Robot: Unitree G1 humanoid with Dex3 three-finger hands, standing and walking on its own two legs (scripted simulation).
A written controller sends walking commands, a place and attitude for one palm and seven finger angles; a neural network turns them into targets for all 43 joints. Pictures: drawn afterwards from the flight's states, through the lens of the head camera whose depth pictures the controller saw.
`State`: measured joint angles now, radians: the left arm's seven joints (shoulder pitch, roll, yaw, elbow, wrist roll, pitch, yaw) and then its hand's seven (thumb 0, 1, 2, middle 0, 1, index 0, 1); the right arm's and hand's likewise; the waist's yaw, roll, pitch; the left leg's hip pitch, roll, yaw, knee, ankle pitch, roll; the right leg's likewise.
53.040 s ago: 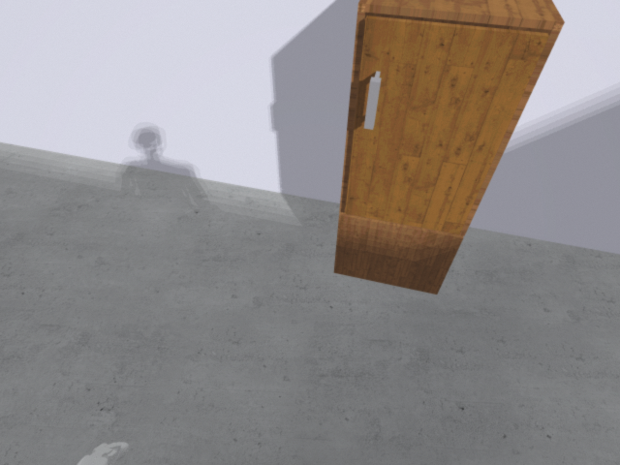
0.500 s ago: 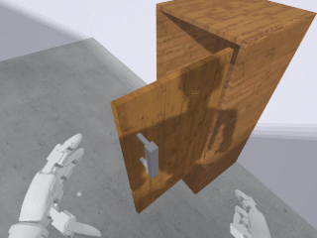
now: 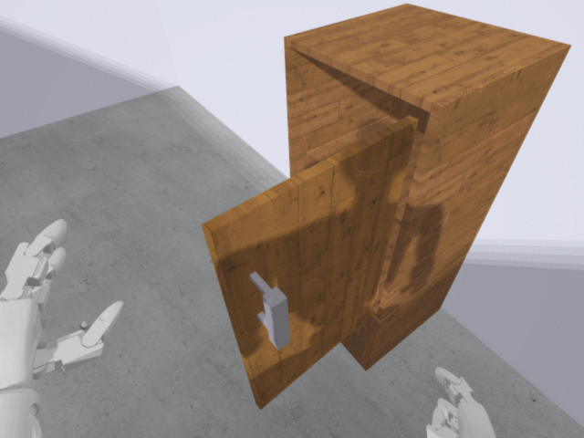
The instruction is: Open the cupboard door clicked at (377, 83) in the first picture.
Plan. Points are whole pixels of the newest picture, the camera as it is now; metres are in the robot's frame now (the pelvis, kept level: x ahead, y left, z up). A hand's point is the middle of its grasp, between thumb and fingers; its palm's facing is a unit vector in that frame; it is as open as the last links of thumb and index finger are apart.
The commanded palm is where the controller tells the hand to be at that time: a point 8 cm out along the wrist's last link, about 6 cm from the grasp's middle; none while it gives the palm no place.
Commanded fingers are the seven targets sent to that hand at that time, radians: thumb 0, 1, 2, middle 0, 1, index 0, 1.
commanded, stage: draw the hand back to the body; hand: left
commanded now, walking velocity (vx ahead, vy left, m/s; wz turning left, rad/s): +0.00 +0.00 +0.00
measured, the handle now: (268, 310) +0.29 +0.08 +0.03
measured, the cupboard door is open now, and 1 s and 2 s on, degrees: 93 93 93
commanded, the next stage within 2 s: step back with the hand held close in 0.52 s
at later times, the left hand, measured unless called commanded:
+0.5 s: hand (78, 313) +0.19 +0.24 +0.17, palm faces +0.46 -0.79 -0.41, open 7.4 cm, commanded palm +0.14 +0.28 +0.18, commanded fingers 0.00 0.90 0.90 -0.20 -0.30 -0.20 -0.30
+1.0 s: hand (65, 335) +0.16 +0.25 +0.16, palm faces +0.33 -0.78 -0.52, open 7.4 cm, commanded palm +0.10 +0.29 +0.18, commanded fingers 0.00 0.90 0.90 -0.20 -0.30 -0.20 -0.30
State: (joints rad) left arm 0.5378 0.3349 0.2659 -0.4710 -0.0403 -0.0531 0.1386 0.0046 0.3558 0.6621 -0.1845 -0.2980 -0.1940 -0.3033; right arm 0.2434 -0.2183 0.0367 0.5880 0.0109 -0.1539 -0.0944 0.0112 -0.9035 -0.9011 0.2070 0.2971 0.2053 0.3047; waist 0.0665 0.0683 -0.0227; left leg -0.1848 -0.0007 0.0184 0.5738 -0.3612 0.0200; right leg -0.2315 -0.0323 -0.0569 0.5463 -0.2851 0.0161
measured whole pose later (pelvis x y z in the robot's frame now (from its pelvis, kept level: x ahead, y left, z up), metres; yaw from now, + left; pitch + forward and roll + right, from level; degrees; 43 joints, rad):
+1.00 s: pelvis -0.05 +0.00 +0.01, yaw -2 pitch +0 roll +0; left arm 0.57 0.41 0.39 -0.50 -0.03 -0.15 0.13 0.02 0.89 0.89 -0.21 -0.30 -0.22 -0.30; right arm 0.17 -0.23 -0.02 0.55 0.01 -0.02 -0.09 0.01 -0.91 -0.90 0.21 0.30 0.20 0.30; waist 0.01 0.02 0.05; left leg -0.23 0.00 0.06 0.48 -0.24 0.02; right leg -0.29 -0.03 -0.02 0.45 -0.15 0.01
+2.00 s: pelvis -0.23 +0.00 +0.00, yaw +2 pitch +2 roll -4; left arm 0.57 0.43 0.50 -0.64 -0.04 -0.22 0.18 0.02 0.89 0.89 -0.21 -0.30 -0.22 -0.30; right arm 0.22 -0.13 0.00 0.63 0.00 -0.16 -0.04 0.01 -0.90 -0.90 0.21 0.30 0.21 0.30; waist 0.02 0.01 0.01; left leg -0.47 0.12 0.10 0.47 -0.08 0.03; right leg -0.31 0.03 -0.05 0.98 -0.56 0.02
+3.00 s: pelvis -0.34 -0.01 -0.01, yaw -1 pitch +1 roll +1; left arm 0.27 0.29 0.12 0.23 0.04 -0.01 0.03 0.01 0.90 0.90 -0.19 -0.30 -0.20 -0.30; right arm 0.15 -0.31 -0.02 0.77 -0.02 -0.04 0.00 0.01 -0.91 -0.90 0.20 0.30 0.20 0.30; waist 0.01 0.07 -0.02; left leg -0.32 0.02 0.05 0.60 -0.30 -0.02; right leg -0.36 -0.05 -0.11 0.65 -0.31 -0.03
